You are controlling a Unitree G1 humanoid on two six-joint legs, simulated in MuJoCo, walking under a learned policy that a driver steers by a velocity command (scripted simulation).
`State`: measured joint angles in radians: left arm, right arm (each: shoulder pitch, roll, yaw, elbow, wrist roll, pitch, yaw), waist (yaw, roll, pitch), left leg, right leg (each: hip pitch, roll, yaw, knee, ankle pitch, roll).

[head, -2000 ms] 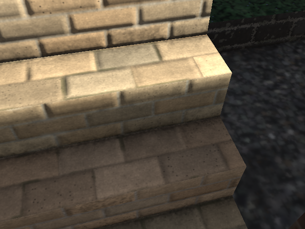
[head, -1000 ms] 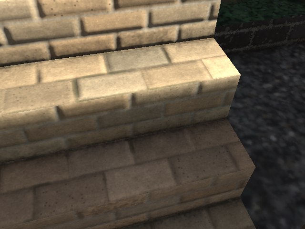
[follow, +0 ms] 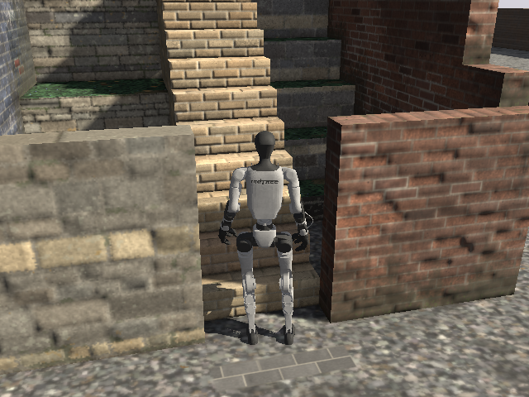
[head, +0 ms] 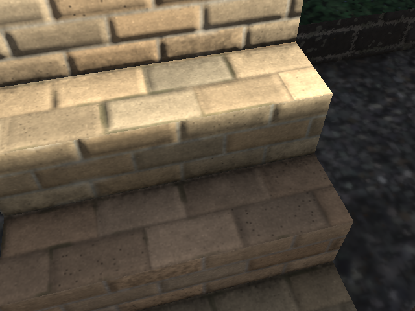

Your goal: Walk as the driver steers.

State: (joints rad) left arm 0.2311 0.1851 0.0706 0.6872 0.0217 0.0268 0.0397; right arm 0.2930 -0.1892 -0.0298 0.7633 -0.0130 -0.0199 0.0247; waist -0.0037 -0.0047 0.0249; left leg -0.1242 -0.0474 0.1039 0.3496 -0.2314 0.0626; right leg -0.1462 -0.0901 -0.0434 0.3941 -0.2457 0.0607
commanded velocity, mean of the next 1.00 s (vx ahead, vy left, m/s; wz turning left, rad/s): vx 0.31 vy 0.24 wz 0.00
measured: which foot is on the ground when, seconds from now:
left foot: down 0.00-1.00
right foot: down 0.00-1.00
